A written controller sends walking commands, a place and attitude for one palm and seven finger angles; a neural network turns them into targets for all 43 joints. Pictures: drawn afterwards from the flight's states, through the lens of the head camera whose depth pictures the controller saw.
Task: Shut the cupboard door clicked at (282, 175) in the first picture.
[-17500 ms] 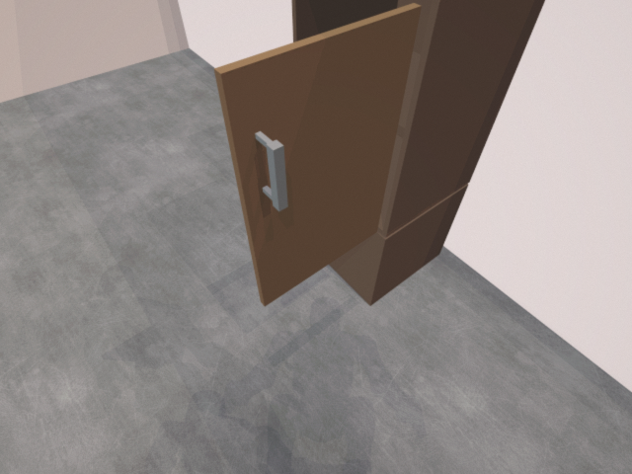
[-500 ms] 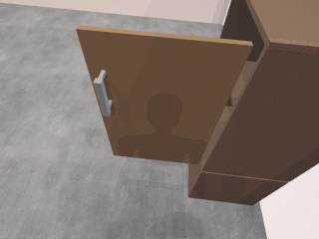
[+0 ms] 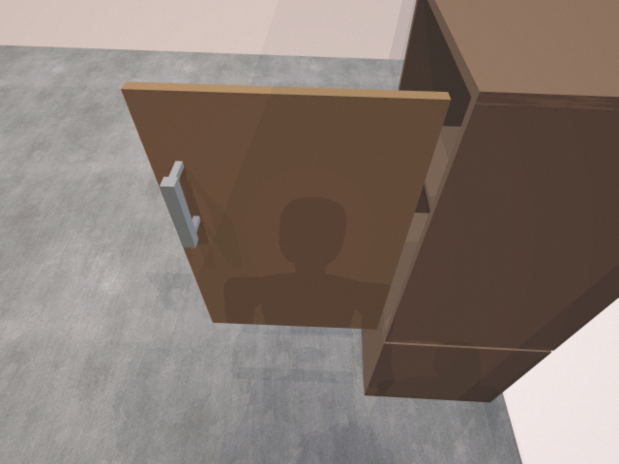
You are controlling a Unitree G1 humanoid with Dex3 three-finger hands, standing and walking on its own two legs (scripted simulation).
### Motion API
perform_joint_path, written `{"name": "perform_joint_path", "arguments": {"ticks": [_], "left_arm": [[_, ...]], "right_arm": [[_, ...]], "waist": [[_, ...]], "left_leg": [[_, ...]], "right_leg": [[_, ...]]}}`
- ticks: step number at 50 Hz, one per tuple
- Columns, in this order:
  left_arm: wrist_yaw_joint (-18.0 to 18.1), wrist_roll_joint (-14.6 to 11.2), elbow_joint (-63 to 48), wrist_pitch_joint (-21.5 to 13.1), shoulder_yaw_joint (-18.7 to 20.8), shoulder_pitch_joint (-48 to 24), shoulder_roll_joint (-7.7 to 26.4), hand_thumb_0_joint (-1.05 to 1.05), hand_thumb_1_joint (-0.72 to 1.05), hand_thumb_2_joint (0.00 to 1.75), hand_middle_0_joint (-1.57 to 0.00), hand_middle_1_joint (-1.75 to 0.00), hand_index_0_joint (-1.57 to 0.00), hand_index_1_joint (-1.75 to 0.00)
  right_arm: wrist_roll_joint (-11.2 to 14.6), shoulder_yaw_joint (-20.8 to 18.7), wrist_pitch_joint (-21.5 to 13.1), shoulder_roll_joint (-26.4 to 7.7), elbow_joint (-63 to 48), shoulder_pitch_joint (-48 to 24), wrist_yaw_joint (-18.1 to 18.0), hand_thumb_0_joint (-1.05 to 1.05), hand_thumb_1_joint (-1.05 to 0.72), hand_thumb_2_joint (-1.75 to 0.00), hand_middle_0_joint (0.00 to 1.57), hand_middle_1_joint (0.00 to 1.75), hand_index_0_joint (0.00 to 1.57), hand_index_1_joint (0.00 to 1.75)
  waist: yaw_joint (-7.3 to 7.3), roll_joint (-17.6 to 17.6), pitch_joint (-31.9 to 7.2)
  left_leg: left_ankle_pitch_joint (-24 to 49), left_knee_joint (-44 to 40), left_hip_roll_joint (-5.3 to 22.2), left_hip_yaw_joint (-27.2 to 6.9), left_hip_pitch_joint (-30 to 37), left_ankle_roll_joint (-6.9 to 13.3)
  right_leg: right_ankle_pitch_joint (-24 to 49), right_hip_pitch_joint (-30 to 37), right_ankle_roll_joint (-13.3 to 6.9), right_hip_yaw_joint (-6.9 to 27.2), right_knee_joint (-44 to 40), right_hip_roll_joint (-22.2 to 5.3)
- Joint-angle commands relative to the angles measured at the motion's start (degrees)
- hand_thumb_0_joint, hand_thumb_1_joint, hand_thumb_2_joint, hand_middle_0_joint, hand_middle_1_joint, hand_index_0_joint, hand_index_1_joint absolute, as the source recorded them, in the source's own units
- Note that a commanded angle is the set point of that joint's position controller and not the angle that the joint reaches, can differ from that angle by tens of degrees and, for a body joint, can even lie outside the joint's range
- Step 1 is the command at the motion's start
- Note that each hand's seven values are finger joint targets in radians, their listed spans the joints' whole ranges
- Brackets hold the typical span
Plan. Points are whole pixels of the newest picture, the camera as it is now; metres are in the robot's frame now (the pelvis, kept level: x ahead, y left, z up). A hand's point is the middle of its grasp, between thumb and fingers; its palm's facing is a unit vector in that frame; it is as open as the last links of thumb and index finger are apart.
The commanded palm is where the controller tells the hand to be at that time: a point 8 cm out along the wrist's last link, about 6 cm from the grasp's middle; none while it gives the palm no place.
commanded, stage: come to a stop and stand still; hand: left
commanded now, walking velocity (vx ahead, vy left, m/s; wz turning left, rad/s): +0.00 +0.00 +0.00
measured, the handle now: (184, 205) +0.45 +0.20 +0.08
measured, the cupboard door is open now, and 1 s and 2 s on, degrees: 91 91 91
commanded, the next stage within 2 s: look again from close up in 0.32 s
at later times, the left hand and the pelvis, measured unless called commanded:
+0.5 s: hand out of the picture -0.03 +0.17 -0.18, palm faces +0.03 -0.99 -0.15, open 7.4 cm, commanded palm none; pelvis -0.01 +0.01 +0.00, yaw +1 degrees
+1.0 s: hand out of the picture -0.02 +0.20 -0.18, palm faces +0.03 -0.99 -0.15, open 7.4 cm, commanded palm none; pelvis +0.00 +0.04 +0.00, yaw +1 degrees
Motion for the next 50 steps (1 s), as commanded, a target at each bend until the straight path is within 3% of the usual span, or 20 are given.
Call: {"name": "perform_joint_path", "arguments": {"ticks": [1, 3, 7, 9, 12, 18, 30, 38, 50], "left_arm": [[-0.08, 0.12, -2.34, -0.72, 0.38, 3.65, 5.73, 0.0, 0.9, 0.9, -0.2, -0.3, -0.2, -0.3], [-0.26, 0.26, -2.45, -0.39, 0.25, 3.71, 5.48, 0.0, 0.9, 0.9, -0.2, -0.3, -0.2, -0.3], [-0.41, 0.28, -2.8, -0.43, 0.19, 4.81, 5.82, 0.0, 0.9, 0.9, -0.2, -0.3, -0.2, -0.3], [-0.45, 0.26, -2.93, -0.5, 0.17, 5.36, 5.63, 0.0, 0.9, 0.9, -0.2, -0.3, -0.2, -0.3], [-0.51, 0.18, -2.73, -0.46, 0.05, 6.33, 5.56, 0.0, 0.9, 0.9, -0.2, -0.3, -0.2, -0.3], [-0.49, 0.09, -1.77, -0.66, -0.22, 7.55, 5.13, 0.0, 0.9, 0.9, -0.2, -0.3, -0.2, -0.3], [-0.33, 0.14, 0.25, -0.47, -0.48, 9.05, 4.23, 0.0, 0.9, 0.9, -0.2, -0.3, -0.2, -0.3], [-0.21, 0.16, 1.01, -0.24, -0.36, 9.4, 3.77, 0.0, 0.9, 0.9, -0.2, -0.3, -0.2, -0.3], [-0.16, 0.36, 1.3, 0.37, -0.17, 8.98, 3.54, 0.0, 0.9, 0.9, -0.2, -0.3, -0.2, -0.3]], "right_arm": [[0.15, -0.64, -0.37, -4.68, -3.19, 2.66, 0.29, 0.0, -0.9, -0.9, 0.2, 0.3, 0.2, 0.3], [0.02, -0.76, 0.06, -5.06, -3.52, 2.56, 0.65, 0.0, -0.9, -0.9, 0.2, 0.3, 0.2, 0.3], [-0.07, -0.55, 0.13, -5.48, -3.68, 3.1, 0.97, 0.0, -0.9, -0.9, 0.2, 0.3, 0.2, 0.3], [0.0, -0.43, -0.12, -5.55, -3.57, 3.38, 0.98, 0.0, -0.9, -0.9, 0.2, 0.3, 0.2, 0.3], [0.1, -0.22, -0.4, -5.78, -3.47, 2.96, 0.9, 0.0, -0.9, -0.9, 0.2, 0.3, 0.2, 0.3], [0.4, 0.0, -0.82, -5.88, -2.35, 2.86, 0.79, 0.0, -0.9, -0.9, 0.2, 0.3, 0.2, 0.3], [0.65, 0.21, -0.89, -5.13, 0.32, 3.4, 0.55, 0.0, -0.9, -0.9, 0.2, 0.3, 0.2, 0.3], [0.57, 0.16, -1.17, -5.39, 1.08, 3.61, 0.42, 0.0, -0.9, -0.9, 0.2, 0.3, 0.2, 0.3], [0.61, 0.05, -1.24, -5.48, 1.59, 4.16, 0.2, 0.0, -0.9, -0.9, 0.2, 0.3, 0.2, 0.3]], "waist": [[0.72, -1.32, 0.4], [0.63, -2.65, 4.98], [0.68, -2.75, 6.14], [0.86, -3.06, 5.01], [1.27, -0.68, 3.2], [1.66, -1.64, 0.91], [2.02, -1.29, 3.5], [2.1, -0.8, 1.95], [2.31, -1.29, 3.6]], "left_leg": [[7.91, -4.32, 4.65, -6.73, 0.75, -0.35], [2.03, -6.17, 4.2, -7.11, -0.94, -0.27], [0.51, -7.14, 3.59, -7.17, -0.6, -0.22], [1.66, -7.78, 3.72, -7.64, -0.15, 0.02], [2.24, -8.67, 3.99, -8.1, 0.14, 0.3], [6.29, -8.48, 4.32, -7.93, 1.54, 0.45], [6.68, -10.14, 4.56, -8.23, 0.91, 0.72], [8.77, -10.88, 4.98, -8.52, 2.56, 0.96], [9.05, -13.38, 5.65, -9.66, 2.69, 1.27]], "right_leg": [[15.15, -1.69, -2.27, 7.45, -4.57, -8.4], [2.0, -5.78, -2.31, 8.22, -7.24, -7.66], [-3.85, -7.68, -2.28, 8.74, -8.96, -7.49], [-2.35, -6.68, -2.03, 8.46, -8.55, -7.36], [0.04, -4.67, -1.78, 7.84, -7.92, -7.36], [5.09, -2.05, -1.27, 7.15, -7.41, -7.7], [6.49, -1.55, -0.76, 6.12, -7.79, -7.53], [7.83, -0.49, -0.31, 5.35, -7.09, -7.75], [6.96, -0.11, 0.47, 4.05, -6.82, -7.6]]}}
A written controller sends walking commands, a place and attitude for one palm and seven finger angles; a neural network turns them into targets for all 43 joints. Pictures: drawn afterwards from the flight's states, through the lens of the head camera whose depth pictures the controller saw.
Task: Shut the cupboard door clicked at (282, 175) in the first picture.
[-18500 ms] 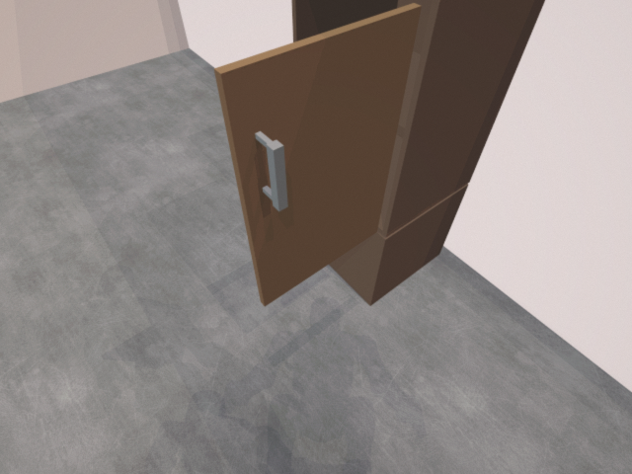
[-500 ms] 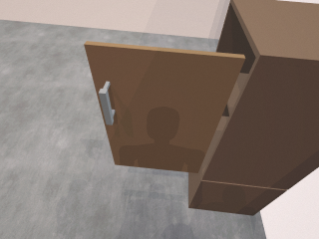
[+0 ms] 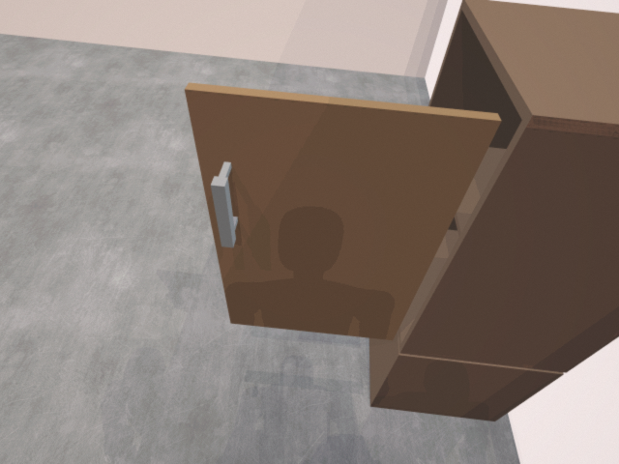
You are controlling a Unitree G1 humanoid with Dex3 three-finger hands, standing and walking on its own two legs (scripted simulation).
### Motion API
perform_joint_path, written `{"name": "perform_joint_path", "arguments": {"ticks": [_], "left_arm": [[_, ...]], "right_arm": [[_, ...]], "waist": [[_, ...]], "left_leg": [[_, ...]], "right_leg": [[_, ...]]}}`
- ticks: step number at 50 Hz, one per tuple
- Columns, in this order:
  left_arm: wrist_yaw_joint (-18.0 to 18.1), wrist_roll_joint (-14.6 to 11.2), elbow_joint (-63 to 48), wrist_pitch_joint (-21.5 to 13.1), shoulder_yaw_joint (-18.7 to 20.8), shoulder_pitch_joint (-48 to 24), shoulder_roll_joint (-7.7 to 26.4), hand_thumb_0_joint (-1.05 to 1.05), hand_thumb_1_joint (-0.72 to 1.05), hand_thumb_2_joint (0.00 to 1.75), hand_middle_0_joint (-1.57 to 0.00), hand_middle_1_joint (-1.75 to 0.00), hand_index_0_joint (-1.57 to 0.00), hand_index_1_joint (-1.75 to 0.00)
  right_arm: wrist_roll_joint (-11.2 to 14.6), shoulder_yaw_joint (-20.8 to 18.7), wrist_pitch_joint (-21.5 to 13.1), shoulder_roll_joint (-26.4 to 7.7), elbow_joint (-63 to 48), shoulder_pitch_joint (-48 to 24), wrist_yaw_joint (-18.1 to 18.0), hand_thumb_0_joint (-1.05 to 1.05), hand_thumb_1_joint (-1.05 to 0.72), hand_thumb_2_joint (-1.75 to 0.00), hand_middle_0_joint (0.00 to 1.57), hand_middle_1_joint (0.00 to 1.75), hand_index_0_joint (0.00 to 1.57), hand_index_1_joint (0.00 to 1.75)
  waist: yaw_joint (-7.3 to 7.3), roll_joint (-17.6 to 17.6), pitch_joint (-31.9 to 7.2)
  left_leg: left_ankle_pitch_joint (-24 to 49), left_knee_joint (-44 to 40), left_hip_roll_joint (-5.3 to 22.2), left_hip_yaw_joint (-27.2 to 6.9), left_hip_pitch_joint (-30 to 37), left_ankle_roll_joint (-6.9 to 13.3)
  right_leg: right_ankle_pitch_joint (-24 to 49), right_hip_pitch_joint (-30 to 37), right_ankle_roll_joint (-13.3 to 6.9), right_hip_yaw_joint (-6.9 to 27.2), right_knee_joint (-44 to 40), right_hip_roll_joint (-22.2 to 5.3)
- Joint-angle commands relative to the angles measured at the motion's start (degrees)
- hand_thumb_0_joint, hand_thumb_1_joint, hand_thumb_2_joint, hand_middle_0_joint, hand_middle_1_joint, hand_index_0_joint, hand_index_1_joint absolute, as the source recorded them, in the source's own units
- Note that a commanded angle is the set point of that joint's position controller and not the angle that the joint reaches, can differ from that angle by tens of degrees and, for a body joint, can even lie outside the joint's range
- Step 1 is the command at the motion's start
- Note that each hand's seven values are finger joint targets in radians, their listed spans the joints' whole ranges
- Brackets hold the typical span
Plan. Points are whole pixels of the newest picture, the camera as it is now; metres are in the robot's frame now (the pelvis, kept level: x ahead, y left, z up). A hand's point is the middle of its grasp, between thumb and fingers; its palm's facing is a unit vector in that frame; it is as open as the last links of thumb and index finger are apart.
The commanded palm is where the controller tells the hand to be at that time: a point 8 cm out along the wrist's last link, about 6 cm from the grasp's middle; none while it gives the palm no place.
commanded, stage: raise the hand and make a fist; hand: left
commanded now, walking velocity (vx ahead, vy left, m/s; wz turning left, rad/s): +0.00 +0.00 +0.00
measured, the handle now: (227, 205) +0.45 +0.16 +0.07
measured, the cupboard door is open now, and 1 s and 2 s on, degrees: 91 91 91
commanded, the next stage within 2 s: bring the fist close to the handle in 1.96 s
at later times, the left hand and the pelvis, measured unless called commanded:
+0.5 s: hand out of the picture +0.12 +0.17 -0.07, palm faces +0.07 -1.00 +0.03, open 6.0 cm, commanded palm +0.12 +0.22 -0.03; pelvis -0.02 -0.01 -0.08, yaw +4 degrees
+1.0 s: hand (152, 389) +0.19 +0.19 +0.03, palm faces +0.09 -0.99 -0.06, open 3.7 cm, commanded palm +0.16 +0.23 +0.02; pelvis +0.02 -0.01 -0.06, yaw +5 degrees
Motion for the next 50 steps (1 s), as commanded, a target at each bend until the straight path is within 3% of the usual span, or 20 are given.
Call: {"name": "perform_joint_path", "arguments": {"ticks": [1, 2, 3, 4, 5, 6, 8, 10, 11, 14, 16, 20, 24, 30, 34, 38, 40, 42, 46, 50], "left_arm": [[0.29, 0.24, -0.84, -0.33, 0.66, 5.27, 4.18, 0.0, 0.9, 0.9, -0.2, -0.3, -0.2, -0.3], [2.06, 1.34, 0.26, -1.26, 0.29, 4.97, 5.96, 0.0, 0.9, 0.9, -0.2, -0.3, -0.2, -0.3], [2.39, -6.8, -96.64, -15.49, 20.1, -43.67, 33.74, 0.0, 0.9, 0.9, -0.2, -0.3, -0.2, -0.3], [2.85, -7.01, -81.87, -11.45, 0.27, -5.91, 10.02, 0.0, 0.9, 0.9, -0.22, -0.32, -0.22, -0.32], [4.61, -8.78, -79.34, -8.47, 2.84, -4.87, 8.64, 0.0, 0.9, 0.9, -0.24, -0.34, -0.24, -0.34], [4.36, -8.5, -59.69, -1.31, -5.72, 11.19, -4.87, 0.0, 0.9, 0.9, -0.25, -0.36, -0.25, -0.36], [3.56, -9.98, -73.13, -4.19, -8.34, 0.82, -4.54, 0.0, 0.9, 0.9, -0.29, -0.4, -0.29, -0.4], [0.94, -9.32, -61.57, -8.85, -4.02, 5.32, -1.94, 0.0, 0.9, 0.9, -0.33, -0.44, -0.33, -0.44], [-1.25, -9.78, -55.82, -12.13, -2.6, 10.4, -2.13, 0.0, 0.9, 0.9, -0.35, -0.46, -0.35, -0.46], [-11.85, -14.1, -51.01, -24.64, 7.4, 20.0, 4.01, 0.0, 0.9, 0.9, -0.4, -0.52, -0.4, -0.52], [-19.27, -15.04, -50.49, -30.93, 10.19, 19.25, 7.7, 0.0, 0.9, 0.9, -0.44, -0.56, -0.44, -0.56], [-19.15, -14.96, -67.87, -30.91, 14.48, 14.82, 13.75, 0.0, 0.9, 0.9, -0.51, -0.64, -0.51, -0.64], [-13.98, -16.24, -93.61, -33.67, 10.07, 3.92, 12.07, 0.0, 0.9, 0.9, -0.58, -0.72, -0.58, -0.72], [-18.62, -16.64, -88.34, -35.22, 0.17, -0.57, 6.31, 0.0, 0.9, 0.9, -0.69, -0.84, -0.69, -0.84], [-22.95, -14.16, -77.57, -21.04, 4.09, 10.66, 10.24, 0.0, 0.9, 0.9, -0.77, -0.92, -0.77, -0.92], [-21.54, -16.61, -86.09, -10.75, 14.97, 13.81, 15.76, 0.0, 0.9, 0.9, -0.84, -1.0, -0.84, -1.0], [-18.07, -19.25, -89.55, -11.17, 19.81, 15.31, 16.14, 0.0, 0.9, 0.9, -0.88, -1.04, -0.88, -1.04], [-15.49, -21.0, -92.07, -14.68, 19.19, 15.45, 12.95, 0.0, 0.9, 0.9, -0.92, -1.08, -0.92, -1.08], [-16.59, -19.24, -90.5, -21.68, 10.53, 12.01, 8.66, 0.0, 0.9, 0.9, -0.99, -1.16, -0.99, -1.16], [-21.11, -17.73, -84.37, -21.52, 6.76, 10.1, 9.28, 0.0, 0.9, 0.9, -1.06, -1.24, -1.06, -1.24]], "right_arm": [[0.27, -1.34, -0.57, -6.67, -1.34, 3.32, -0.18, 0.0, -0.9, -0.9, 0.2, 0.3, 0.2, 0.3], [0.66, -1.07, -0.61, -8.84, -5.41, -0.2, 0.26, 0.0, -0.9, -0.9, 0.2, 0.3, 0.2, 0.3], [1.8, -4.56, -10.95, -20.57, -24.55, 6.73, -4.15, 0.0, -0.9, -0.9, 0.2, 0.3, 0.2, 0.3], [4.75, 0.74, -16.98, -12.94, -21.6, 1.33, -4.89, 0.0, -0.9, -0.9, 0.2, 0.3, 0.2, 0.3], [2.49, -0.4, -19.13, -13.67, -19.44, -0.19, -4.67, 0.0, -0.9, -0.9, 0.2, 0.3, 0.2, 0.3], [2.86, -0.75, -19.65, -10.07, -17.17, -0.26, -2.17, 0.0, -0.9, -0.9, 0.2, 0.3, 0.2, 0.3], [3.59, -2.77, -21.14, -13.03, -24.1, -1.29, -0.36, 0.0, -0.9, -0.9, 0.2, 0.3, 0.2, 0.3], [2.82, -3.4, -21.77, -13.62, -27.48, -2.78, 0.4, 0.0, -0.9, -0.9, 0.2, 0.3, 0.2, 0.3], [2.51, -3.58, -21.25, -13.59, -29.1, -2.65, 0.86, 0.0, -0.9, -0.9, 0.2, 0.3, 0.2, 0.3], [1.39, -5.6, -18.52, -14.2, -33.76, -6.64, 2.0, 0.0, -0.9, -0.9, 0.2, 0.3, 0.2, 0.3], [1.69, -6.45, -16.14, -15.32, -38.86, -9.72, 2.95, 0.0, -0.9, -0.9, 0.2, 0.3, 0.2, 0.3], [2.42, -6.01, -13.54, -14.05, -46.23, -12.35, 2.97, 0.0, -0.9, -0.9, 0.2, 0.3, 0.2, 0.3], [1.92, -4.87, -14.66, -13.12, -47.97, -8.53, 2.25, 0.0, -0.9, -0.9, 0.2, 0.3, 0.2, 0.3], [2.46, -3.79, -17.16, -14.86, -42.35, -4.81, -0.24, 0.0, -0.9, -0.9, 0.2, 0.3, 0.2, 0.3], [4.36, -4.57, -14.71, -14.65, -45.39, -4.85, -1.08, 0.0, -0.9, -0.9, 0.2, 0.3, 0.2, 0.3], [4.49, -4.0, -11.3, -12.14, -49.19, -7.54, -1.22, 0.0, -0.9, -0.9, 0.2, 0.3, 0.2, 0.3], [3.65, -3.5, -10.39, -10.48, -48.8, -7.72, -1.41, 0.0, -0.9, -0.9, 0.2, 0.3, 0.2, 0.3], [3.36, -3.28, -10.72, -9.46, -47.95, -6.21, -1.16, 0.0, -0.9, -0.9, 0.2, 0.3, 0.2, 0.3], [2.89, -3.45, -13.24, -11.44, -45.22, -3.7, -0.34, 0.0, -0.9, -0.9, 0.2, 0.3, 0.2, 0.3], [3.56, -4.08, -14.78, -13.9, -44.43, -3.49, -0.69, 0.0, -0.9, -0.9, 0.2, 0.3, 0.2, 0.3]], "waist": [[0.29, 2.07, 4.26], [0.55, 4.0, 7.01], [-12.43, 6.81, -18.85], [-3.58, 22.89, -24.89], [-1.42, 21.01, -22.09], [-1.64, 14.77, -11.98], [-3.2, 10.33, -1.47], [-3.61, -2.51, 4.13], [-2.71, -12.18, 4.07], [2.0, -22.96, -1.87], [2.52, -19.16, -0.73], [6.02, 7.89, -8.8], [1.8, 19.06, -21.08], [-5.82, 6.43, -14.1], [-2.03, -2.76, -15.03], [3.94, 1.39, -25.15], [5.61, 2.61, -25.94], [4.67, 4.07, -23.31], [0.12, 4.32, -17.39], [-2.53, 0.71, -13.92]], "left_leg": [[6.02, -7.73, 9.44, -10.37, -0.77, -2.19], [19.16, 1.22, 10.25, -9.25, -4.58, -4.13], [29.59, 1.19, 8.95, -15.6, 17.19, -6.15], [27.85, 0.72, 10.37, -15.51, 25.44, -8.84], [28.1, -5.26, 10.46, -15.86, 18.21, -11.87], [17.77, -6.99, 9.65, -16.11, 8.82, -11.35], [-0.11, -2.62, 7.57, -15.65, -1.14, -8.89], [-9.2, 4.67, 3.92, -13.03, -12.32, -6.83], [-10.6, 8.59, 3.08, -11.93, -16.86, -6.1], [-11.97, 18.33, 0.98, -8.15, -29.51, -7.32], [-13.97, 23.2, 0.12, -6.36, -35.57, -7.13], [-17.83, 23.16, -0.12, -6.4, -35.05, -5.38], [-14.25, 22.72, 3.09, -13.83, -22.82, -5.95], [-6.63, 31.6, 3.69, -14.64, -27.32, -3.28], [-7.23, 27.81, 3.1, -12.21, -30.89, -2.84], [4.89, 24.4, 1.88, -10.6, -24.61, -3.85], [11.47, 24.44, 2.03, -10.57, -22.88, -4.49], [15.3, 23.73, 2.72, -10.44, -21.34, -5.25], [15.96, 24.79, 3.51, -10.73, -20.31, -5.31], [5.18, 24.87, 3.39, -11.12, -23.28, -4.02]], "right_leg": [[5.04, -3.19, -2.89, 3.49, -2.91, -4.28], [9.22, -7.17, -2.58, 3.89, -2.16, -5.04], [13.99, -8.89, -1.47, -3.41, 9.0, 2.7], [-3.98, -14.62, -2.69, -3.09, 18.62, 4.54], [-7.51, -15.38, -2.97, -1.44, 18.24, 3.86], [-9.05, -18.65, -2.77, -1.21, 18.09, 1.93], [-5.18, -19.38, -2.96, -2.01, 13.52, 1.31], [-6.59, -21.45, -3.63, -2.4, 6.76, 1.19], [-12.23, -24.69, -3.64, -2.24, 7.43, 1.1], [-21.18, -26.57, -4.22, 0.58, 12.9, 0.44], [-25.39, -26.54, -5.14, 5.55, 15.32, -0.94], [-22.58, -28.9, -5.49, 5.05, 24.06, 0.98], [-10.07, -35.19, -5.54, 0.83, 30.82, 3.42], [-5.93, -40.3, -4.21, 1.36, 29.26, 4.5], [-5.27, -31.34, -3.34, 1.86, 24.38, 3.67], [6.55, -18.13, -3.46, 0.95, 25.45, 2.79], [13.01, -14.81, -3.66, 0.21, 26.3, 3.28], [15.94, -16.44, -3.62, -0.66, 25.96, 3.34], [13.65, -24.34, -3.12, -0.68, 25.72, 3.51], [5.22, -26.85, -2.84, 0.49, 22.96, 3.09]]}}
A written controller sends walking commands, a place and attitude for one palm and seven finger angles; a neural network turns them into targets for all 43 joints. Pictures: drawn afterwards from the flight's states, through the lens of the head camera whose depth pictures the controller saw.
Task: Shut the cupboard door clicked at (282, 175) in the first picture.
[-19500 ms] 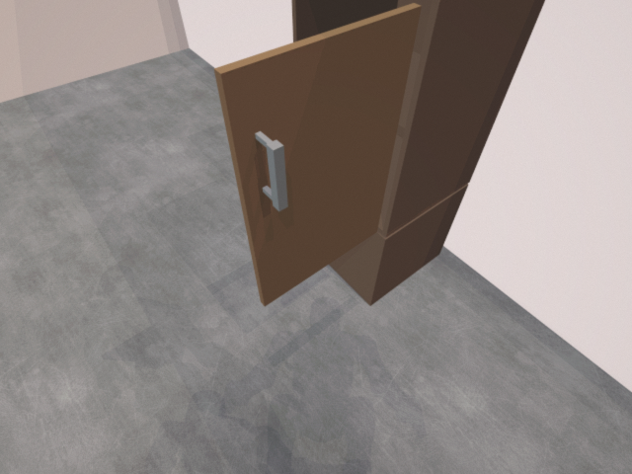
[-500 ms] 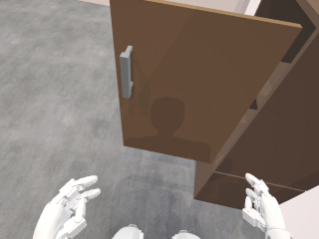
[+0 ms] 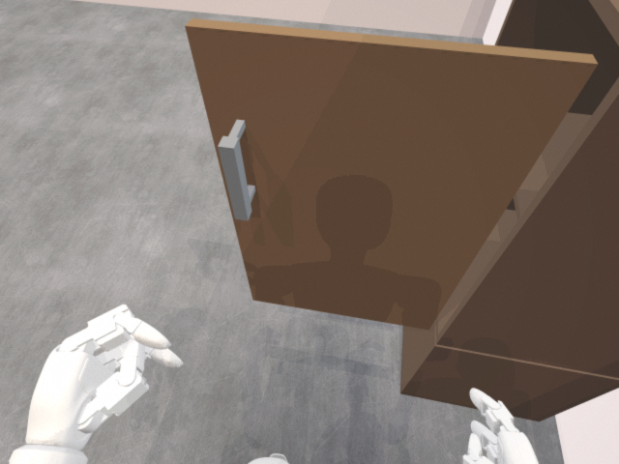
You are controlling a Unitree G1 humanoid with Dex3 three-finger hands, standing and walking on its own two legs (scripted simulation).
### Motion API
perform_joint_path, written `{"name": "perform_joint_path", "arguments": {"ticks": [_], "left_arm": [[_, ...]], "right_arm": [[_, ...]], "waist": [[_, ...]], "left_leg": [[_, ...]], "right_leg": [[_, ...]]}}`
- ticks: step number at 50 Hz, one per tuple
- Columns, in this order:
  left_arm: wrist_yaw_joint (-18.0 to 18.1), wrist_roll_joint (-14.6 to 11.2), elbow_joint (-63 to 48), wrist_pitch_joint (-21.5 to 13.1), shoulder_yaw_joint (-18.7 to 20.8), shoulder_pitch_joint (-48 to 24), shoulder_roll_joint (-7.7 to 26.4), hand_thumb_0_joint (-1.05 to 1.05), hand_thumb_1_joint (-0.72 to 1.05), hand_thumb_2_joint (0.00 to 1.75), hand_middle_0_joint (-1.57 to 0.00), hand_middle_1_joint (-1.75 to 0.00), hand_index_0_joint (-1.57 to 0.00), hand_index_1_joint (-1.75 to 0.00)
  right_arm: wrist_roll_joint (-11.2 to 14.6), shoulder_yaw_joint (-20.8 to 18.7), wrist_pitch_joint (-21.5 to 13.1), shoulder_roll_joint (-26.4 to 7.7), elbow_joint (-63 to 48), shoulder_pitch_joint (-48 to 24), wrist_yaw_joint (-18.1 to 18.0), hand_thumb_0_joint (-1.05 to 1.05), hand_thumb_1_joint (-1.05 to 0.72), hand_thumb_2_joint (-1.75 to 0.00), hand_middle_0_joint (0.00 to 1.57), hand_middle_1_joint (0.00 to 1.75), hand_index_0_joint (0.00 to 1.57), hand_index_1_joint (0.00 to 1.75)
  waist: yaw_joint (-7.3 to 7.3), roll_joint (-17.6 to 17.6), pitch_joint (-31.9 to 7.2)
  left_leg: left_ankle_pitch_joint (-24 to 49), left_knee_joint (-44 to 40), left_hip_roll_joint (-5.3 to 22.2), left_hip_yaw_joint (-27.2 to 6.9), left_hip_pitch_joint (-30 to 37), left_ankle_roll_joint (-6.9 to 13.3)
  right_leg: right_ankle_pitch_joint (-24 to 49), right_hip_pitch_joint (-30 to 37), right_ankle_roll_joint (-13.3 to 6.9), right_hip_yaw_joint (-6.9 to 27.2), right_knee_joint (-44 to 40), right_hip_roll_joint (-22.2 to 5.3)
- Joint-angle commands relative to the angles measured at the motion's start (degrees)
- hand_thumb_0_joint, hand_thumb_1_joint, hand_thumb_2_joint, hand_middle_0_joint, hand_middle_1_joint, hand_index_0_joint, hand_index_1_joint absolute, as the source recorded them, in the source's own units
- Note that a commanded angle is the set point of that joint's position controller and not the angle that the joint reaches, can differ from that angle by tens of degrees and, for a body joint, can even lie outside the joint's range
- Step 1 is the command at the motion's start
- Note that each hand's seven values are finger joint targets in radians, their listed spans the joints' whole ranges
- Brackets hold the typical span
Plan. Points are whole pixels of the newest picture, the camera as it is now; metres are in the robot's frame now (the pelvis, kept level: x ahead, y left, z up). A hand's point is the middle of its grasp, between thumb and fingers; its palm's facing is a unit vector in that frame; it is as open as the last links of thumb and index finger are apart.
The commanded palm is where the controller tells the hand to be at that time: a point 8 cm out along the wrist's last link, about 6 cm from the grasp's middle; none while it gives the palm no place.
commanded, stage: raise the hand and make a fist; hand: left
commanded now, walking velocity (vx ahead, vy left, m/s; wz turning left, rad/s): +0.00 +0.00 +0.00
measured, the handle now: (241, 172) +0.45 +0.13 +0.13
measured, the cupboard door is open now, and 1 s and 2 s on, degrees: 91 91 91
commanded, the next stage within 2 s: bring the fist close to the handle in 0.96 s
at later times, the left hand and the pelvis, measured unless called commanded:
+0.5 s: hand (150, 354) +0.21 +0.18 +0.11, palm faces -0.11 -0.99 -0.07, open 3.1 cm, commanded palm +0.19 +0.24 +0.13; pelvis -0.01 +0.00 +0.03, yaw +0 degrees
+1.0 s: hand (113, 325) +0.22 +0.20 +0.15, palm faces -0.01 -1.00 -0.08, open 3.1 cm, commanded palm +0.19 +0.25 +0.14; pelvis -0.01 +0.00 +0.03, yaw +1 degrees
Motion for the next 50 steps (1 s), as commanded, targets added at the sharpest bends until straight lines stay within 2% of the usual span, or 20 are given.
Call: {"name": "perform_joint_path", "arguments": {"ticks": [1, 5, 7, 10, 13, 15, 18, 20, 23, 25, 28, 31, 33, 36, 38, 40, 41, 44, 46, 50], "left_arm": [[-4.86, 1.2, -6.35, -2.65, -3.16, -4.22, 5.56, 0.0, 0.9, 0.9, -1.08, -1.26, -1.08, -1.26], [-2.51, 1.28, -11.71, -0.67, 6.62, -6.53, 14.43, 0.0, 0.9, 0.9, -1.15, -1.34, -1.15, -1.34], [-0.23, -0.28, -14.14, -0.55, 7.75, -6.29, 12.48, 0.0, 0.9, 0.9, -1.19, -1.38, -1.19, -1.38], [1.84, -1.68, -12.67, -0.29, 7.42, -7.51, 10.32, 0.0, 0.9, 0.9, -1.24, -1.44, -1.24, -1.44], [0.5, -0.89, -7.01, 2.08, 1.73, -9.46, 6.48, 0.0, 0.9, 0.9, -1.3, -1.5, -1.3, -1.5], [-1.38, 0.24, -2.56, 4.92, -0.26, -10.54, 6.82, 0.0, 0.9, 0.9, -1.3, -1.5, -1.3, -1.5], [-3.43, 1.12, -3.29, 7.93, -0.06, -14.2, 9.25, 0.0, 0.9, 0.9, -1.3, -1.5, -1.3, -1.5], [-2.62, 0.97, -5.83, 8.39, 4.7, -17.26, 13.94, 0.0, 0.9, 0.9, -1.3, -1.5, -1.3, -1.5], [-0.83, -0.39, -11.41, 6.3, 8.44, -21.94, 15.42, 0.0, 0.9, 0.9, -1.3, -1.5, -1.3, -1.5], [0.58, -0.96, -11.87, 4.81, 10.72, -23.74, 17.05, 0.0, 0.9, 0.9, -1.3, -1.5, -1.3, -1.5], [-0.18, -1.24, -5.91, 5.4, 7.05, -24.11, 12.31, 0.0, 0.9, 0.9, -1.3, -1.5, -1.3, -1.5], [-3.61, -0.95, 2.44, 10.05, 1.81, -18.68, 7.2, 0.0, 0.9, 0.9, -1.3, -1.5, -1.3, -1.5], [-5.34, -0.52, 3.91, 13.13, 1.23, -17.32, 7.66, 0.0, 0.9, 0.9, -1.3, -1.5, -1.3, -1.5], [-5.41, 0.04, -0.92, 13.89, 3.64, -19.28, 10.78, 0.0, 0.9, 0.9, -1.3, -1.5, -1.3, -1.5], [-3.61, -0.31, -7.23, 11.31, 7.62, -23.02, 14.18, 0.0, 0.9, 0.9, -1.3, -1.5, -1.3, -1.5], [-0.79, -0.26, -11.74, 7.59, 11.32, -26.23, 18.01, 0.0, 0.9, 0.9, -1.3, -1.5, -1.3, -1.5], [-0.01, -0.24, -12.35, 5.96, 10.09, -26.2, 15.89, 0.0, 0.9, 0.9, -1.3, -1.5, -1.3, -1.5], [0.93, -0.15, -8.47, 3.44, 7.74, -24.03, 12.38, 0.0, 0.9, 0.9, -1.3, -1.5, -1.3, -1.5], [-0.47, 0.46, -3.59, 4.94, 4.59, -21.68, 9.66, 0.0, 0.9, 0.9, -1.3, -1.5, -1.3, -1.5], [-4.26, 0.75, 3.02, 11.2, 1.82, -17.81, 8.38, 0.0, 0.9, 0.9, -1.3, -1.5, -1.3, -1.5]], "right_arm": [[0.98, -3.3, -4.79, -8.07, -9.24, -4.78, -0.65, 0.0, -0.9, -0.9, 0.2, 0.3, 0.2, 0.3], [1.21, -3.22, -4.34, -7.75, -10.03, -6.05, -1.65, 0.0, -0.9, -0.9, 0.2, 0.3, 0.2, 0.3], [1.39, -2.55, -4.1, -6.13, -10.37, -6.42, -1.67, 0.0, -0.9, -0.9, 0.2, 0.3, 0.2, 0.3], [1.5, -2.03, -3.97, -6.06, -9.24, -6.6, -1.55, 0.0, -0.9, -0.9, 0.2, 0.3, 0.2, 0.3], [1.83, -1.63, -4.48, -6.88, -8.27, -6.3, -1.16, 0.0, -0.9, -0.9, 0.2, 0.3, 0.2, 0.3], [2.01, -1.54, -4.84, -7.9, -7.84, -6.39, -1.22, 0.0, -0.9, -0.9, 0.2, 0.3, 0.2, 0.3], [2.32, -1.38, -5.4, -8.39, -8.63, -6.4, -1.72, 0.0, -0.9, -0.9, 0.2, 0.3, 0.2, 0.3], [1.93, -1.16, -5.64, -8.4, -8.51, -6.9, -2.14, 0.0, -0.9, -0.9, 0.2, 0.3, 0.2, 0.3], [1.61, -0.36, -6.15, -7.19, -8.42, -7.79, -2.15, 0.0, -0.9, -0.9, 0.2, 0.3, 0.2, 0.3], [1.26, 0.01, -6.33, -7.12, -7.26, -7.83, -2.12, 0.0, -0.9, -0.9, 0.2, 0.3, 0.2, 0.3], [1.76, 0.2, -6.8, -7.04, -5.59, -7.68, -1.68, 0.0, -0.9, -0.9, 0.2, 0.3, 0.2, 0.3], [2.44, -0.35, -6.98, -7.79, -5.26, -7.24, -1.44, 0.0, -0.9, -0.9, 0.2, 0.3, 0.2, 0.3], [2.73, -0.58, -7.05, -8.36, -5.77, -7.45, -1.48, 0.0, -0.9, -0.9, 0.2, 0.3, 0.2, 0.3], [2.31, -0.69, -6.75, -8.39, -6.94, -8.44, -1.67, 0.0, -0.9, -0.9, 0.2, 0.3, 0.2, 0.3], [1.66, -0.73, -7.07, -8.01, -7.36, -8.85, -1.75, 0.0, -0.9, -0.9, 0.2, 0.3, 0.2, 0.3], [0.93, -0.46, -7.22, -7.7, -6.62, -8.64, -1.82, 0.0, -0.9, -0.9, 0.2, 0.3, 0.2, 0.3], [0.88, -0.19, -7.34, -6.95, -6.37, -8.45, -1.57, 0.0, -0.9, -0.9, 0.2, 0.3, 0.2, 0.3], [1.17, -0.22, -7.79, -6.88, -4.79, -7.76, -0.99, 0.0, -0.9, -0.9, 0.2, 0.3, 0.2, 0.3], [1.38, -0.58, -7.65, -7.46, -4.11, -7.46, -0.77, 0.0, -0.9, -0.9, 0.2, 0.3, 0.2, 0.3], [2.32, -1.04, -7.21, -8.6, -4.45, -8.04, -1.18, 0.0, -0.9, -0.9, 0.2, 0.3, 0.2, 0.3]], "waist": [[-3.09, -4.37, -7.19], [0.4, -0.04, -12.81], [1.5, 2.03, -13.51], [0.81, 1.52, -9.64], [-1.51, 0.33, -2.59], [-2.44, -1.49, 1.3], [-2.11, -2.47, -0.72], [-1.04, -2.49, -2.99], [0.2, 1.59, -7.7], [0.58, 1.96, -7.56], [-0.47, 2.33, -3.48], [-0.94, -1.53, 0.04], [-0.73, -3.74, 1.32], [-0.13, -4.76, -1.24], [0.77, -2.4, -5.96], [1.17, 0.13, -6.61], [1.17, 3.16, -7.59], [0.0, 4.19, -5.11], [-1.08, 1.93, -2.41], [-0.91, -1.88, 1.94]], "left_leg": [[17.99, -7.68, 2.47, -6.01, 5.51, -3.17], [18.53, -10.61, 2.28, -5.94, 9.2, -3.12], [21.65, -12.53, 2.47, -5.7, 11.73, -3.63], [22.37, -13.57, 2.91, -5.59, 12.46, -3.8], [18.76, -15.34, 3.38, -6.0, 11.84, -3.87], [15.97, -15.9, 3.33, -5.98, 10.7, -3.16], [13.24, -17.53, 3.06, -5.95, 12.21, -2.5], [14.74, -18.16, 2.94, -6.1, 14.09, -2.51], [18.25, -19.84, 3.03, -6.05, 18.35, -2.96], [21.26, -20.17, 3.15, -6.12, 19.6, -3.33], [20.53, -21.6, 3.42, -6.3, 20.24, -3.8], [18.99, -21.85, 3.06, -5.78, 18.38, -3.38], [17.19, -22.12, 2.86, -5.65, 16.77, -3.04], [17.59, -22.19, 2.52, -5.2, 17.26, -2.52], [20.24, -22.31, 2.44, -5.34, 19.89, -2.72], [22.61, -22.34, 2.68, -5.72, 21.65, -3.34], [23.33, -22.72, 2.69, -5.57, 22.85, -3.58], [22.73, -22.61, 3.19, -6.23, 23.33, -4.36], [21.54, -22.44, 3.32, -6.11, 22.15, -3.95], [16.42, -22.64, 3.03, -5.87, 18.29, -3.25]], "right_leg": [[15.15, 4.49, 1.21, 4.73, -6.79, -1.45], [15.14, 10.28, 0.46, 4.91, -7.26, -1.67], [17.75, 12.66, 0.2, 3.8, -7.43, -1.57], [18.78, 12.04, 0.37, 3.3, -9.08, -1.05], [16.13, 9.3, 0.78, 2.43, -11.24, -0.99], [14.53, 9.21, 0.94, 3.52, -13.54, -1.39], [11.9, 11.33, 1.14, 4.06, -15.78, -1.86], [13.01, 14.26, 0.83, 4.64, -16.28, -2.02], [15.45, 17.07, 0.53, 3.56, -15.94, -1.89], [18.02, 18.09, 0.22, 3.38, -16.01, -1.62], [17.49, 16.2, 0.43, 2.5, -17.16, -1.43], [17.87, 16.15, 0.72, 3.3, -19.13, -1.85], [16.91, 16.33, 1.04, 3.75, -20.09, -2.2], [16.53, 18.64, 1.02, 4.72, -20.43, -2.6], [18.26, 20.15, 0.89, 3.93, -19.09, -2.25], [19.39, 20.13, 0.37, 3.54, -18.14, -1.88], [19.22, 19.83, 0.22, 3.33, -17.88, -1.72], [18.08, 16.87, 0.3, 2.48, -17.55, -1.47], [18.03, 16.01, 0.43, 2.75, -18.37, -1.61], [15.68, 15.89, 0.59, 4.01, -20.45, -2.24]]}}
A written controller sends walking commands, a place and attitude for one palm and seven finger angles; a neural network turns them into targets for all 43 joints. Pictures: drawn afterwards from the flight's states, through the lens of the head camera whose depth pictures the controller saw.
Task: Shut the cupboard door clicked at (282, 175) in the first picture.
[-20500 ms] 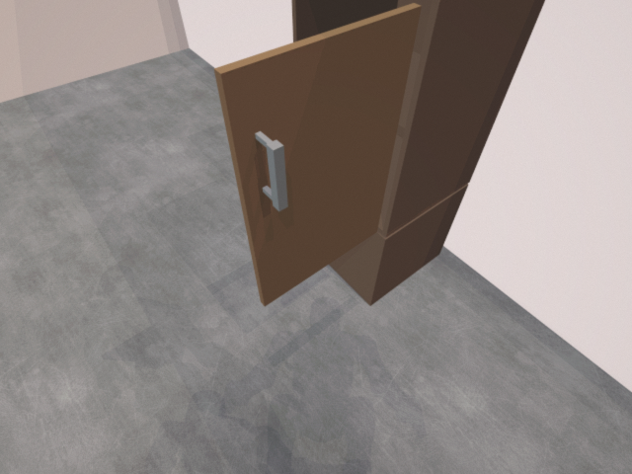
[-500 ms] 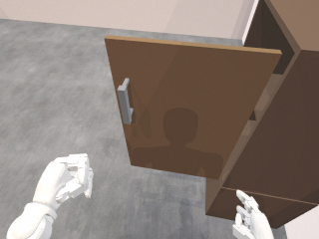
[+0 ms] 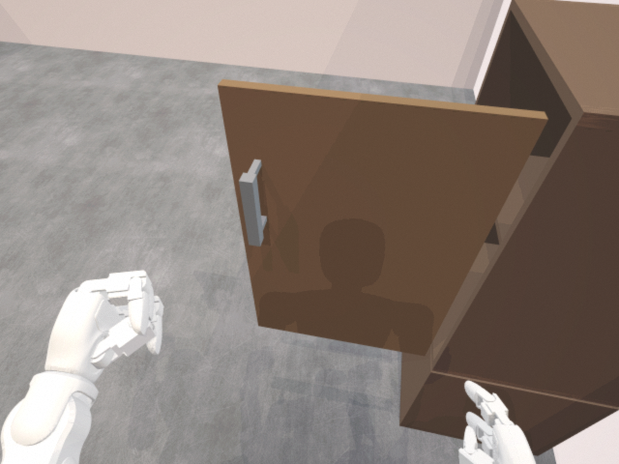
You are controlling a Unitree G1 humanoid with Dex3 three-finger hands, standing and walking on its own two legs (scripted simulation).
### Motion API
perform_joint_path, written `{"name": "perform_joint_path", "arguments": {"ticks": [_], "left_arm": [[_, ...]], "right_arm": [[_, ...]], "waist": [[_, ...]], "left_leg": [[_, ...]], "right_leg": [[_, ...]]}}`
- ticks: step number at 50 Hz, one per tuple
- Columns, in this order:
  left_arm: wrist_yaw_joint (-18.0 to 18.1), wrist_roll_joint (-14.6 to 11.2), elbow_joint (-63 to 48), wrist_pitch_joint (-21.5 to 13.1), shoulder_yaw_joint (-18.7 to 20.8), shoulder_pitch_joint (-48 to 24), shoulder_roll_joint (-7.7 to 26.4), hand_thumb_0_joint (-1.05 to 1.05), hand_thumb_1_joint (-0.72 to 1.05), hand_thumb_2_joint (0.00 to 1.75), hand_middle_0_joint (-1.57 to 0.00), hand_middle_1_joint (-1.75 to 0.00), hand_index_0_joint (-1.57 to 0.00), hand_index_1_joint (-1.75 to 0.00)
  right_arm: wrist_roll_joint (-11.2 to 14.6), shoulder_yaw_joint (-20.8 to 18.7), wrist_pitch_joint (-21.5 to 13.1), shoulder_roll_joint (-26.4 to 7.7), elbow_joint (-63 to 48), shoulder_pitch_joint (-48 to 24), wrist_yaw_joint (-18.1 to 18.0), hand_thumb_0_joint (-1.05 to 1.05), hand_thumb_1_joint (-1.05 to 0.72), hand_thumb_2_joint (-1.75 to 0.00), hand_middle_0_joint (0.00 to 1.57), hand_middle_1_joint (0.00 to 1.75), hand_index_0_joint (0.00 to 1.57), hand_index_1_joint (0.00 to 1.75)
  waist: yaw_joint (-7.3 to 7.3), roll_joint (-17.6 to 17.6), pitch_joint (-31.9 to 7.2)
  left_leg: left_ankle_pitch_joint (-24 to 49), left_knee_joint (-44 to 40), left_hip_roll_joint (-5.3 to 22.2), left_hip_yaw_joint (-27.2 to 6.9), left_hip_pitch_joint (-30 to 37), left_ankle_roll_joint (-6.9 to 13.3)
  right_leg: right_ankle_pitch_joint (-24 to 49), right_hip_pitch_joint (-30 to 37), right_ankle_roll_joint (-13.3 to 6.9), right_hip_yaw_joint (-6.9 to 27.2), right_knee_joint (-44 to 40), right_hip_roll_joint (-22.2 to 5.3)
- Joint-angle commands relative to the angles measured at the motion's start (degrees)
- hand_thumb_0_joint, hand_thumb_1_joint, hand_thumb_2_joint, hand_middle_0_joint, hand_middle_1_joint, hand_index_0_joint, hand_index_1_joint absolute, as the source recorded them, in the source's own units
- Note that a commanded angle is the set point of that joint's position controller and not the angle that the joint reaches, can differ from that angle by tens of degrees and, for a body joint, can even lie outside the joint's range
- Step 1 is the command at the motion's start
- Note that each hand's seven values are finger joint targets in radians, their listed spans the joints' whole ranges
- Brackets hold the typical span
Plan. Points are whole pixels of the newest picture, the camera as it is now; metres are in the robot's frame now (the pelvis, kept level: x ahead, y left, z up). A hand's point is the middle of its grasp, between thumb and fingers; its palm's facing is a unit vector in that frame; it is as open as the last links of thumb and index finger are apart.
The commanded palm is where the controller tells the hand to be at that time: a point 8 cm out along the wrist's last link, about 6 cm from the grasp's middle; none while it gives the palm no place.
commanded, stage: bring the fist close to the handle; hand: left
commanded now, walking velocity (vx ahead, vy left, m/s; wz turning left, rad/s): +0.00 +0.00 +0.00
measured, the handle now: (256, 203) +0.46 +0.12 +0.10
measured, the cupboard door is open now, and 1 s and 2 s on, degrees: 91 91 87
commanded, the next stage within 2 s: push the door shut along its arc in 1.46 s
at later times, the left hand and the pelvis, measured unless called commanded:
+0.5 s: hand (212, 302) +0.28 +0.15 +0.09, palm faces -0.15 -0.99 -0.02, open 3.1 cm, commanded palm +0.27 +0.20 +0.10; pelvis +0.00 +0.00 +0.00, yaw -1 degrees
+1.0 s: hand (262, 245) +0.36 +0.10 +0.11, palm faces -0.10 -0.99 -0.03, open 3.1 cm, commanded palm +0.34 +0.15 +0.10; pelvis +0.02 -0.02 +0.00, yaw -1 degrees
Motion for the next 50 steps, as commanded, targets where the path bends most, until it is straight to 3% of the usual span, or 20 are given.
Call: {"name": "perform_joint_path", "arguments": {"ticks": [1, 5, 10, 14, 18, 20, 23, 25, 27, 29, 30, 32, 35, 36, 40, 42, 45, 46, 47, 50], "left_arm": [[-3.52, 0.08, -5.27, 2.63, -1.2, -2.76, 5.02, 0.0, 0.9, 0.9, -1.3, -1.5, -1.3, -1.5], [-1.5, -0.51, -14.36, 0.76, 2.61, -13.69, 9.8, 0.0, 0.9, 0.9, -1.3, -1.5, -1.3, -1.5], [2.81, 0.25, -11.41, -4.14, 2.72, -20.58, 9.08, 0.0, 0.9, 0.9, -1.3, -1.5, -1.3, -1.5], [1.34, 2.05, -1.82, -0.7, -4.14, -19.13, 3.37, 0.0, 0.9, 0.9, -1.3, -1.5, -1.3, -1.5], [0.41, 2.23, 1.25, 4.08, -3.88, -19.79, 3.94, 0.0, 0.9, 0.9, -1.3, -1.5, -1.3, -1.5], [1.58, 2.0, -2.37, 3.68, -0.81, -20.77, 6.71, 0.0, 0.9, 0.9, -1.3, -1.5, -1.3, -1.5], [4.12, 1.59, -7.68, 0.56, -1.02, -27.33, 5.6, 0.0, 0.9, 0.9, -1.3, -1.5, -1.3, -1.5], [6.29, 1.99, -7.35, -1.5, 0.64, -27.75, 6.92, 0.0, 0.9, 0.9, -1.3, -1.5, -1.3, -1.5], [6.88, 3.15, -5.11, -2.38, -3.25, -27.74, 3.06, 0.0, 0.9, 0.9, -1.3, -1.5, -1.3, -1.5], [6.94, 4.08, -1.06, -1.5, -6.07, -27.73, 0.67, 0.0, 0.9, 0.9, -1.3, -1.5, -1.3, -1.5], [6.97, 4.61, 1.3, -0.57, -5.62, -27.18, 1.59, 0.0, 0.9, 0.9, -1.3, -1.5, -1.3, -1.5], [6.29, 5.18, 3.78, 1.51, -8.61, -28.28, -0.69, 0.0, 0.9, 0.9, -1.3, -1.5, -1.3, -1.5], [6.71, 5.4, 3.56, 2.95, -7.51, -30.89, 0.98, 0.0, 0.9, 0.9, -1.3, -1.5, -1.3, -1.5], [6.96, 5.25, 2.02, 2.89, -8.21, -32.93, 0.07, 0.0, 0.9, 0.9, -1.3, -1.5, -1.3, -1.5], [10.1, 5.11, 0.6, 0.16, -3.92, -41.97, 4.27, 0.0, 0.9, 0.9, -1.3, -1.5, -1.3, -1.5], [11.11, 5.39, 2.27, -1.24, -5.85, -44.24, 1.63, 0.0, 0.9, 0.9, -1.3, -1.5, -1.3, -1.5], [11.81, 6.35, 7.52, -1.31, -5.57, -41.37, 1.49, 0.0, 0.9, 0.9, -1.3, -1.5, -1.3, -1.5], [11.42, 6.48, 9.09, -0.75, -8.04, -39.99, -1.52, 0.0, 0.9, 0.9, -1.3, -1.5, -1.3, -1.5], [11.2, 6.6, 10.22, -0.07, -7.99, -39.5, -1.46, 0.0, 0.9, 0.9, -1.3, -1.5, -1.3, -1.5], [10.36, 6.79, 15.03, 2.33, -7.51, -37.19, -1.18, 0.0, 0.9, 0.9, -1.3, -1.5, -1.3, -1.5]], "right_arm": [[1.13, -3.46, -2.75, -7.6, -9.4, -5.26, -0.55, 0.0, -0.9, -0.9, 0.2, 0.3, 0.2, 0.3], [0.19, -3.07, -2.77, -7.35, -10.24, -6.72, -1.52, 0.0, -0.9, -0.9, 0.2, 0.3, 0.2, 0.3], [-0.17, -2.55, -2.89, -6.87, -7.58, -5.81, -1.51, 0.0, -0.9, -0.9, 0.2, 0.3, 0.2, 0.3], [0.55, -2.71, -2.02, -6.83, -7.35, -5.37, -0.97, 0.0, -0.9, -0.9, 0.2, 0.3, 0.2, 0.3], [0.81, -3.05, -0.59, -7.26, -8.63, -5.3, -0.98, 0.0, -0.9, -0.9, 0.2, 0.3, 0.2, 0.3], [0.38, -3.09, -0.23, -7.13, -9.21, -5.89, -0.98, 0.0, -0.9, -0.9, 0.2, 0.3, 0.2, 0.3], [-0.02, -2.81, -0.27, -6.17, -9.47, -6.5, -0.6, 0.0, -0.9, -0.9, 0.2, 0.3, 0.2, 0.3], [-0.43, -2.71, -0.19, -6.17, -8.58, -6.19, -0.45, 0.0, -0.9, -0.9, 0.2, 0.3, 0.2, 0.3], [-0.11, -2.78, -0.08, -5.76, -8.26, -5.89, 0.15, 0.0, -0.9, -0.9, 0.2, 0.3, 0.2, 0.3], [0.13, -2.96, 0.21, -5.91, -7.44, -5.34, 0.47, 0.0, -0.9, -0.9, 0.2, 0.3, 0.2, 0.3], [0.22, -3.17, 0.64, -6.44, -7.07, -4.91, 0.53, 0.0, -0.9, -0.9, 0.2, 0.3, 0.2, 0.3], [0.56, -3.27, 1.43, -6.57, -7.45, -4.45, 0.65, 0.0, -0.9, -0.9, 0.2, 0.3, 0.2, 0.3], [0.47, -3.43, 2.42, -6.93, -7.92, -4.7, 0.4, 0.0, -0.9, -0.9, 0.2, 0.3, 0.2, 0.3], [0.34, -3.28, 2.67, -6.65, -8.42, -5.0, 0.42, 0.0, -0.9, -0.9, 0.2, 0.3, 0.2, 0.3], [-0.1, -2.93, 3.48, -6.24, -7.56, -5.51, 0.09, 0.0, -0.9, -0.9, 0.2, 0.3, 0.2, 0.3], [-0.08, -2.79, 3.6, -5.65, -7.17, -5.47, 0.47, 0.0, -0.9, -0.9, 0.2, 0.3, 0.2, 0.3], [-0.18, -3.17, 4.36, -5.96, -6.33, -4.62, 1.0, 0.0, -0.9, -0.9, 0.2, 0.3, 0.2, 0.3], [-0.02, -3.25, 4.65, -5.66, -6.58, -4.28, 1.35, 0.0, -0.9, -0.9, 0.2, 0.3, 0.2, 0.3], [0.06, -3.44, 4.95, -5.82, -6.64, -3.9, 1.62, 0.0, -0.9, -0.9, 0.2, 0.3, 0.2, 0.3], [0.31, -3.74, 6.38, -6.47, -6.91, -3.55, 1.81, 0.0, -0.9, -0.9, 0.2, 0.3, 0.2, 0.3]], "waist": [[-1.09, -2.46, -1.94], [-0.97, -2.29, -6.22], [-1.64, 0.86, -5.47], [-1.91, 2.36, -4.17], [-1.01, -1.33, -6.4], [-0.12, -2.59, -9.51], [-0.49, -0.9, -12.56], [-0.47, -2.13, -11.0], [-1.24, 0.52, -9.84], [-2.01, 1.41, -7.46], [-2.12, -0.52, -6.0], [-2.7, -1.12, -5.91], [-2.43, -3.6, -8.73], [-2.27, -2.97, -10.26], [-2.3, -3.37, -12.3], [-2.61, -2.07, -12.74], [-1.91, -1.73, -13.35], [-2.16, -1.59, -13.49], [-2.02, -1.31, -13.85], [-1.96, -4.36, -11.89]], "left_leg": [[9.76, -8.39, 3.66, -5.8, 2.1, -3.18], [10.77, -8.05, 3.64, -6.29, 4.58, -2.85], [8.76, -9.06, 4.28, -7.82, 6.27, -3.72], [6.68, -9.92, 4.21, -7.81, 5.35, -4.07], [10.31, -9.26, 3.77, -6.69, 4.37, -3.72], [14.03, -8.56, 3.69, -6.0, 5.19, -3.63], [18.0, -7.98, 3.71, -5.56, 7.86, -4.01], [18.91, -7.9, 4.05, -5.63, 7.61, -4.3], [18.92, -7.81, 4.18, -5.23, 8.21, -4.42], [16.71, -8.16, 4.51, -5.77, 8.11, -4.81], [15.69, -8.18, 4.45, -5.71, 6.75, -4.49], [14.36, -8.18, 4.23, -5.52, 6.41, -4.15], [14.23, -7.87, 3.94, -5.17, 6.57, -3.68], [15.42, -7.84, 3.75, -4.98, 7.14, -3.55], [16.27, -7.38, 3.86, -4.7, 8.1, -3.6], [17.22, -7.29, 3.85, -4.46, 8.88, -3.66], [21.13, -6.59, 3.87, -3.94, 9.14, -3.89], [22.31, -6.38, 3.82, -3.58, 9.45, -3.92], [23.4, -6.11, 3.76, -3.45, 9.21, -4.04], [22.01, -5.7, 3.42, -2.72, 6.5, -3.63]], "right_leg": [[9.06, 0.12, 0.3, 2.76, -5.79, -1.85], [8.93, 1.02, 0.49, 2.93, -5.01, -1.71], [6.03, -1.9, 0.15, 2.15, -3.93, -1.34], [5.77, -2.63, 0.07, 2.05, -3.95, -1.89], [8.81, 0.26, 0.01, 2.34, -4.51, -2.16], [11.68, 2.86, -0.07, 2.69, -4.28, -2.26], [14.28, 2.61, 0.17, 2.37, -3.12, -2.02], [14.34, 2.1, 0.05, 2.36, -3.02, -1.84], [13.75, 0.18, 0.07, 2.34, -2.72, -1.76], [11.64, -1.98, 0.15, 2.19, -3.05, -1.84], [11.26, -1.63, 0.01, 2.5, -3.62, -1.91], [11.1, -1.83, 0.15, 2.53, -3.92, -1.94], [11.92, 0.4, 0.17, 3.09, -4.27, -2.13], [13.07, 0.97, 0.19, 3.1, -3.98, -2.14], [13.69, 1.73, 0.24, 3.42, -3.52, -2.06], [14.38, 1.23, 0.17, 3.48, -3.12, -1.91], [18.07, 2.23, 0.04, 3.63, -2.75, -2.02], [19.64, 2.21, 0.16, 3.52, -2.65, -2.06], [21.04, 2.58, 0.2, 3.64, -2.59, -2.18], [22.96, 3.71, 0.51, 4.15, -3.37, -2.47]]}}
